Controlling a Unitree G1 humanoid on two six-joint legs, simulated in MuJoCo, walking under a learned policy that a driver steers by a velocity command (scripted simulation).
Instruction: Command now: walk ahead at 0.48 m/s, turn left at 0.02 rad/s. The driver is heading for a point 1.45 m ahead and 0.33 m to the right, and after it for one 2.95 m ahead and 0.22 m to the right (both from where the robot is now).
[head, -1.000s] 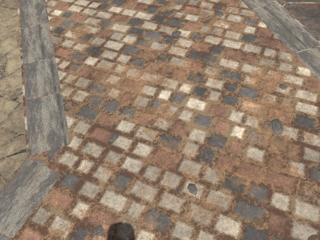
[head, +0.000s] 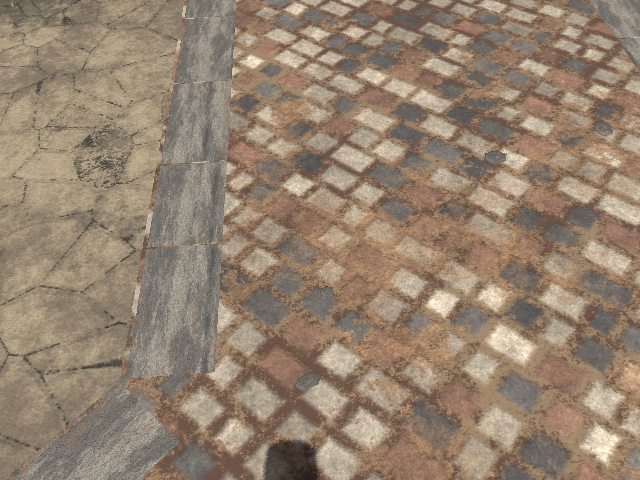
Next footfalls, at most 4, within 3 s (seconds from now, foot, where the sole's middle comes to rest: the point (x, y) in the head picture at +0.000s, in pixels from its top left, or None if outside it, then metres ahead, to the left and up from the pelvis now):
0.26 left None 0.32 0.09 -0.78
0.80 right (397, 425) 0.61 -0.09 -0.78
1.34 left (361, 296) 0.95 -0.02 -0.78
1.84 right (475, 260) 1.06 -0.32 -0.78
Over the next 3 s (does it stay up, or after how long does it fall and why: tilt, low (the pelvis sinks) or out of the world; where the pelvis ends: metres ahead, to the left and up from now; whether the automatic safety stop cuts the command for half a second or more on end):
stays up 1.32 -0.31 -0.03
